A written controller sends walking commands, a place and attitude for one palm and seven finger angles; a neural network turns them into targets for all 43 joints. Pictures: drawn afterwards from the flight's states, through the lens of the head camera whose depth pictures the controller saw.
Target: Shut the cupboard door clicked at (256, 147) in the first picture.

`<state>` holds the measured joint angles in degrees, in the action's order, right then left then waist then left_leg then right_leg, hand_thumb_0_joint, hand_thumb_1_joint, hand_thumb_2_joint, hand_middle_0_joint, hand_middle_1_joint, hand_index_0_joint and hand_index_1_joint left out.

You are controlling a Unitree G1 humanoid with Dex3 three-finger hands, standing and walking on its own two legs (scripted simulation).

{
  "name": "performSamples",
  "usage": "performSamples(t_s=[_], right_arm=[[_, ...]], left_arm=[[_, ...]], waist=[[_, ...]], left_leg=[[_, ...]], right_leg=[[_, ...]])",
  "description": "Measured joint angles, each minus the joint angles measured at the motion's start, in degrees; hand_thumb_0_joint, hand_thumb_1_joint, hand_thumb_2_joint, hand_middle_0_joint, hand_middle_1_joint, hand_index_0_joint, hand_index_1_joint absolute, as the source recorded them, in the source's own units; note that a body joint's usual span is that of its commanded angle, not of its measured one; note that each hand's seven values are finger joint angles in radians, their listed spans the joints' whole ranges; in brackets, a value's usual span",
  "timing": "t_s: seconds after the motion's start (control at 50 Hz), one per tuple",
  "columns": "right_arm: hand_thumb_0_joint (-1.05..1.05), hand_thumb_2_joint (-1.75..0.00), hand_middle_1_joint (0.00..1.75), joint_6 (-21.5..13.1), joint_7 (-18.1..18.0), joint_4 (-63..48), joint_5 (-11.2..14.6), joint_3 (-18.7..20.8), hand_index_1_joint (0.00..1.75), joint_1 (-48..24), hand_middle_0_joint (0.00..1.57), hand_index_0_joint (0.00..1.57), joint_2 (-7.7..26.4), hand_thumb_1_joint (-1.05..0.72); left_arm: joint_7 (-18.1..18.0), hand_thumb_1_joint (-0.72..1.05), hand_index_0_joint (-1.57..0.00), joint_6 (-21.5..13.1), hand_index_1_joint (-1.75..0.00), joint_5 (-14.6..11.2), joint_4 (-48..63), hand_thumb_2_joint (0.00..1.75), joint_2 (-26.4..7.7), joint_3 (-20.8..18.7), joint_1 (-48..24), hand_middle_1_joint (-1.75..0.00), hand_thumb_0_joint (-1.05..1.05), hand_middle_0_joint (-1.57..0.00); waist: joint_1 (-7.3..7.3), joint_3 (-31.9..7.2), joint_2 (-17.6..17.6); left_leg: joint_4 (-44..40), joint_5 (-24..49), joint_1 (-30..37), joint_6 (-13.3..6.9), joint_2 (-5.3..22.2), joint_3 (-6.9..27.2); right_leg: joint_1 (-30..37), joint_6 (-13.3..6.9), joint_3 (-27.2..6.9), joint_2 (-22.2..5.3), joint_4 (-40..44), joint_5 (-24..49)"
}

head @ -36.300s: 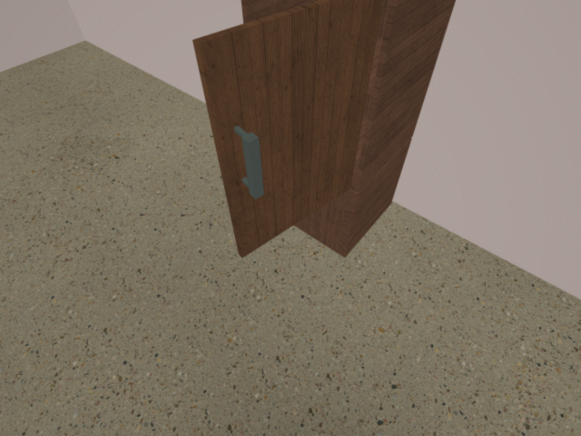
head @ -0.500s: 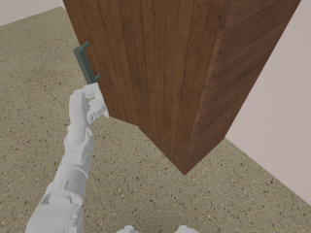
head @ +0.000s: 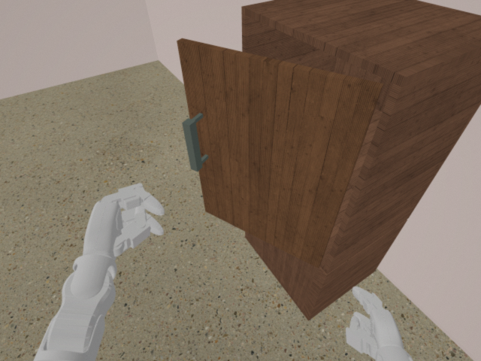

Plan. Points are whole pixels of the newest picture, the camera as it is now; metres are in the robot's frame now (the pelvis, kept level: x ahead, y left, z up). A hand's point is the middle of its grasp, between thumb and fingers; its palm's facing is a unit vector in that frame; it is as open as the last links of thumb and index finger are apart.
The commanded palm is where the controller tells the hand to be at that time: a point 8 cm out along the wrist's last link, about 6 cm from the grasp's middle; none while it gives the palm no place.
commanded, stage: draw the hand back to the body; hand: left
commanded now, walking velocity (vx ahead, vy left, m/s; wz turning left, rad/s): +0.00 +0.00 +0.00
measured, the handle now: (197, 142) +0.64 +0.17 +0.00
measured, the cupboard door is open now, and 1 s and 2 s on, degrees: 26 26 26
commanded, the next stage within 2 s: step back with the hand held close in 0.82 s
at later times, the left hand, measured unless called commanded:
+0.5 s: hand (35, 253) +0.20 +0.27 +0.17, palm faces +0.44 -0.79 -0.43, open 6.6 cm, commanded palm +0.15 +0.31 +0.18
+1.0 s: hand (46, 256) +0.20 +0.26 +0.17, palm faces +0.43 -0.81 -0.40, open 7.4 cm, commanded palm +0.14 +0.30 +0.18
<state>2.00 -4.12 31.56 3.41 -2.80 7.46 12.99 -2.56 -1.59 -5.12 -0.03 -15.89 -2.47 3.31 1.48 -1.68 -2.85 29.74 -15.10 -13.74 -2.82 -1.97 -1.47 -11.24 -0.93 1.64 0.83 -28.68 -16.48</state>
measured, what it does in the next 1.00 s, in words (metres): stands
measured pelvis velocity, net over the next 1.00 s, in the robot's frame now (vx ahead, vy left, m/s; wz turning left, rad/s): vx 0.00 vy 0.00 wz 0.00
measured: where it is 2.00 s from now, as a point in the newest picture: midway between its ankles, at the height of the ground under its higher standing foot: outside the picture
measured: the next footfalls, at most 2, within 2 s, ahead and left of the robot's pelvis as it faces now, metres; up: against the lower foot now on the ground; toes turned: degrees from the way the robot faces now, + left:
none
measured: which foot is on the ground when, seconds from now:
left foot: down 0.00-1.00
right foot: down 0.00-1.00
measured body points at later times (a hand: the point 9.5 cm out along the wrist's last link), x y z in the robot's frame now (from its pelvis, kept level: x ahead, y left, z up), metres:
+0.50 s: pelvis +0.01 +0.01 +0.01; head -0.02 -0.03 +0.46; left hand +0.17 +0.31 +0.19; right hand +0.19 -0.22 -0.09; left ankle +0.01 +0.09 -0.74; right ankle -0.01 -0.11 -0.74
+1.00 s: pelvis +0.00 +0.00 +0.01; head -0.02 -0.03 +0.46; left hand +0.17 +0.30 +0.19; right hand +0.19 -0.22 -0.08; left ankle +0.01 +0.09 -0.74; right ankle -0.01 -0.11 -0.74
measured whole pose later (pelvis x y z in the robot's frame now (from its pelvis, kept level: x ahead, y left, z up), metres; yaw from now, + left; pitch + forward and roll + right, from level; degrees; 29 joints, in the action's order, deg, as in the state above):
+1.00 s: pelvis +0.00 +0.00 +0.01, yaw +0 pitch -3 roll -1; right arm -3.2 -3.6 35.3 1.8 -1.6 10.9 13.5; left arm -5.2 -2.4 -5.5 21.6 -20.6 -19.6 26.6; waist 2.7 -1.0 -4.8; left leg 24.6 -13.1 -8.0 -2.5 -1.4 -1.1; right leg -4.6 -1.1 1.8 1.5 -21.6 -13.6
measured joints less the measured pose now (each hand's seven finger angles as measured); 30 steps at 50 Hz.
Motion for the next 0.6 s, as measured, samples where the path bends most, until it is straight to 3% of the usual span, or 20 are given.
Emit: performSamples(t_s=[0.24,0.48,0.6], right_arm=[[0.01,-0.89,0.3,-0.61,1.17,1.89,-1.48,-1.18,0.3,1.87,0.21,0.2,-0.82,-0.91],[0.02,-0.9,0.3,-3.21,0.78,4.43,-1.25,1.03,0.3,4.35,0.2,0.2,0.73,-0.91],[0.02,-0.9,0.3,-4.86,0.49,4.7,-1.3,1.76,0.3,4.11,0.2,0.2,1.56,-0.91]], left_arm=[[-1.41,0.9,-0.71,3.38,-0.85,0.32,14.29,0.9,-2.48,-7.1,13.12,-0.85,0.01,-0.71],[-2.61,0.89,-0.38,1.58,-0.5,-0.34,22.52,0.9,-6.09,-16.88,23.65,-0.5,0.01,-0.39],[-3.3,0.9,-0.27,0.68,-0.37,-0.04,21.77,0.9,-4.71,-17.3,23.35,-0.37,0.01,-0.27]], waist=[[1.39,1.3,-1.53],[1.85,0.9,-2.2],[2.3,1.12,-2.19]], left_leg=[[-6.28,2.03,6.61,-0.45,-0.73,0.27],[-6.21,1.72,7.26,-0.36,-0.51,0.05],[-6.02,1.96,7.04,-0.31,-0.58,0.33]], right_leg=[[6.93,0.58,0.07,-0.57,6.78,2.21],[7.59,0.54,-0.17,-0.36,6.96,2.15],[7.33,0.45,0.14,-0.42,6.45,2.08]])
